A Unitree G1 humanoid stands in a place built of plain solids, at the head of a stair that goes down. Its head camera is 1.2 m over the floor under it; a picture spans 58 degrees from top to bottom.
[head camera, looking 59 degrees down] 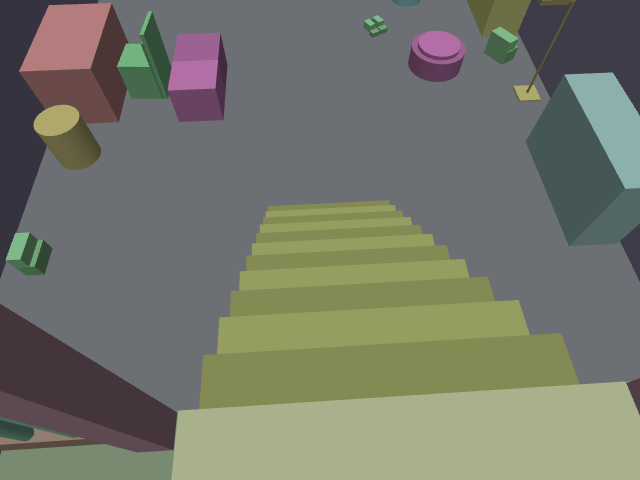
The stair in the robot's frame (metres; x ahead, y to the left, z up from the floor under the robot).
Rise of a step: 0.21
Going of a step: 0.21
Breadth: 1.20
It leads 4 degrees to the left of straight ahead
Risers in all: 12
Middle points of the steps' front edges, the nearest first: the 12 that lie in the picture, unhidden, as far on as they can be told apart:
0.24 -0.23 0.00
0.44 -0.21 -0.21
0.65 -0.20 -0.41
0.86 -0.19 -0.62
1.07 -0.18 -0.83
1.27 -0.16 -1.04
1.48 -0.15 -1.25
1.69 -0.14 -1.45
1.90 -0.12 -1.66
2.11 -0.11 -1.87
2.31 -0.10 -2.08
2.52 -0.09 -2.29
